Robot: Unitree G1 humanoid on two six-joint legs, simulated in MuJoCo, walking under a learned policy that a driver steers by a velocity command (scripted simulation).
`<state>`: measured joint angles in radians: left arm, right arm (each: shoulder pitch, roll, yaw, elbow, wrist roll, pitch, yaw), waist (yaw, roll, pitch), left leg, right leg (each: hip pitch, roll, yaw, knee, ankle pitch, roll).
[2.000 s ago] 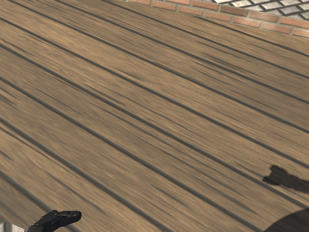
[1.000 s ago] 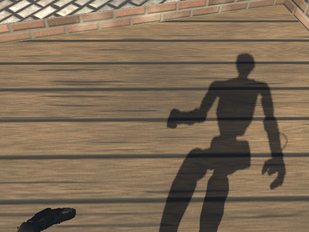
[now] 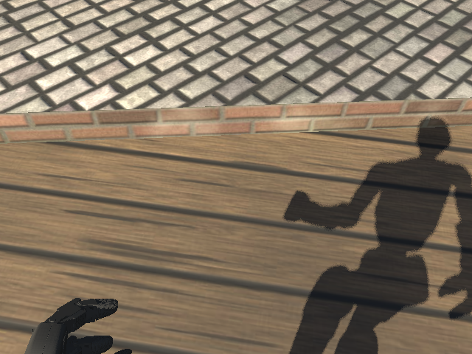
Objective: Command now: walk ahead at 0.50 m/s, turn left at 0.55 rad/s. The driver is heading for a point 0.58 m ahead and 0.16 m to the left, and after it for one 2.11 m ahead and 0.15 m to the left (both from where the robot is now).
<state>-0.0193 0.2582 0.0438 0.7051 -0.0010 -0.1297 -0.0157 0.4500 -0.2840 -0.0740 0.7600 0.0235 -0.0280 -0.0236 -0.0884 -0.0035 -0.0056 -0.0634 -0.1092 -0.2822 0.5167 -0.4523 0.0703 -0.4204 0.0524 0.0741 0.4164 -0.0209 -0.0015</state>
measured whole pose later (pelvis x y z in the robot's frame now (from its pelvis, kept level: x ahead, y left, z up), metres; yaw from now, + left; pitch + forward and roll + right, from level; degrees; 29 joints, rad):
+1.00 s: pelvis +0.54 +0.12 +0.00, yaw +23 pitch +2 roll +2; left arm 0.10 0.28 0.01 0.71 -0.02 -0.08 -0.06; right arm 0.34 -0.31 -0.05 0.74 0.01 -0.06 0.01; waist -0.06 -0.03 0.01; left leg 0.04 -0.07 -0.02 0.32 -0.39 0.04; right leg -0.55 -0.03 0.00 0.55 -0.03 -0.04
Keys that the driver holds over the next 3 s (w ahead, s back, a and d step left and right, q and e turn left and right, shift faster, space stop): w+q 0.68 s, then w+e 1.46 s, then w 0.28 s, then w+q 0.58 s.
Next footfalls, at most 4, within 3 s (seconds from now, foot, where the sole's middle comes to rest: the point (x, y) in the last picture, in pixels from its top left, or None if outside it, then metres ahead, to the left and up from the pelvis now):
0.52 left None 0.40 0.18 -0.76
1.04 right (190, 268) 0.75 0.09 -0.76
1.52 left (112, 212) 0.98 0.35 -0.76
2.02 right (190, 166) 1.17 0.08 -0.76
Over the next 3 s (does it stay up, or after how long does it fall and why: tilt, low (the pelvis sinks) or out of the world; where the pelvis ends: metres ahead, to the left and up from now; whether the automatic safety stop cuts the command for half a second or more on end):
stays up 1.61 0.04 0.15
